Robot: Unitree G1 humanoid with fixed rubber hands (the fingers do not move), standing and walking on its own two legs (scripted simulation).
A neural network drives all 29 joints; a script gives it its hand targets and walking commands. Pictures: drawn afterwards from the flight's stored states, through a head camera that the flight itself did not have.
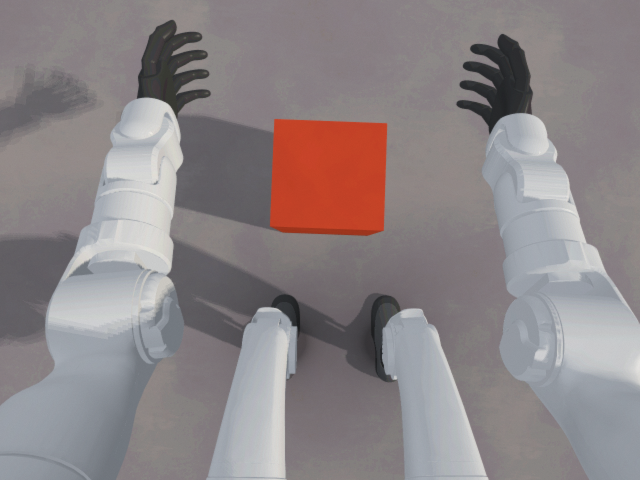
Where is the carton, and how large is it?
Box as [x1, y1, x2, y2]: [270, 119, 386, 235]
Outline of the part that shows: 274,119 270,226 283,232 367,235 383,230 386,123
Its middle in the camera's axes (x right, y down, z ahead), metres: +0.01 -0.11 +0.84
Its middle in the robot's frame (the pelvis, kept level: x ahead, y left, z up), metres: +0.48 +0.02 -0.51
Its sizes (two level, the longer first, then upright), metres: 0.210 0.200 0.250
